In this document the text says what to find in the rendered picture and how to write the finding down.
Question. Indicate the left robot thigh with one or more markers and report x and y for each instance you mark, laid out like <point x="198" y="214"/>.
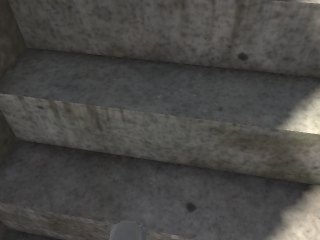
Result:
<point x="128" y="230"/>

